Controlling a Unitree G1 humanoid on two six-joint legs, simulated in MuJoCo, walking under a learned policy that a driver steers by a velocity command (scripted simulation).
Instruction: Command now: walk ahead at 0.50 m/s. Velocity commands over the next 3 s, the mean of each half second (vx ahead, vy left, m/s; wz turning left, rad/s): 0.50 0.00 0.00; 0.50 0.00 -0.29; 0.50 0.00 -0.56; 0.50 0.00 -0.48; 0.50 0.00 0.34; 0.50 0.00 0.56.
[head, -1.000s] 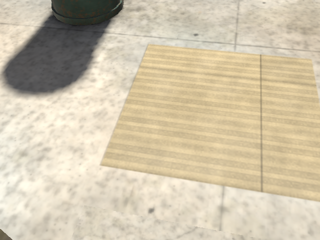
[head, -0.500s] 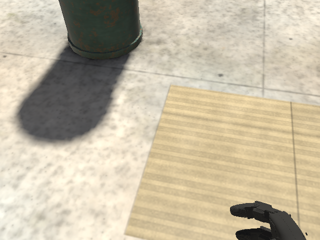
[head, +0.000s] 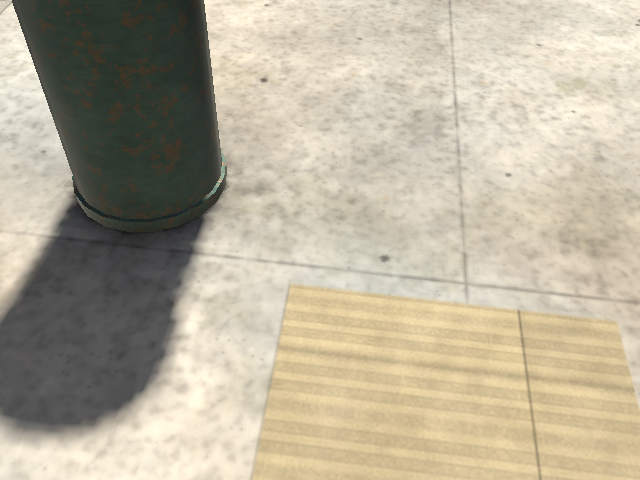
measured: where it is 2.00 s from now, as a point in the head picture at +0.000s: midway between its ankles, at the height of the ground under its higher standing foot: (425, 312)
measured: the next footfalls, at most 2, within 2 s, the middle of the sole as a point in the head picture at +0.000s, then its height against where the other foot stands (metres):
right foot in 0.22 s outside the picture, level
left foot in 0.84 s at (291, 434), level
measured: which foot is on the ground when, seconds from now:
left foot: down 0.00-0.24, up 0.26-0.82, down 0.84-1.00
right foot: up 0.00-0.20, down 0.22-0.84, up 0.86-1.00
